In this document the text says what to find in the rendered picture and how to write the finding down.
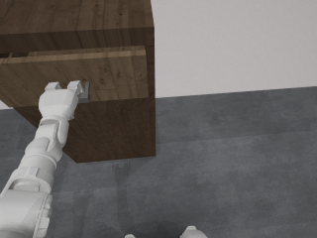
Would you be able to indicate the right robot shin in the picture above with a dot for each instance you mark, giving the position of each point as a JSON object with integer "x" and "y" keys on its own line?
{"x": 190, "y": 228}

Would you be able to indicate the left robot forearm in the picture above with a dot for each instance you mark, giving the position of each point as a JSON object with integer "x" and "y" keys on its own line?
{"x": 36, "y": 170}

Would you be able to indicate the drawer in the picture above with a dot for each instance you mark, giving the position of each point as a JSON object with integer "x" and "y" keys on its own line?
{"x": 114, "y": 73}

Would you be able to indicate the handle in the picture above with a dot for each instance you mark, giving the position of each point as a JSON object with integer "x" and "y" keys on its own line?
{"x": 84, "y": 97}

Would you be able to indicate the left robot hand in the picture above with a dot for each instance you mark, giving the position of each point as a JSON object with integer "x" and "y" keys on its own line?
{"x": 59, "y": 102}

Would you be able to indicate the left robot upper arm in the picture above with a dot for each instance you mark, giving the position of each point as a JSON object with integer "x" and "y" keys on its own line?
{"x": 25, "y": 213}

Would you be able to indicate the cabinet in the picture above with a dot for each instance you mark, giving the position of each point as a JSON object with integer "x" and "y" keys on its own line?
{"x": 104, "y": 130}

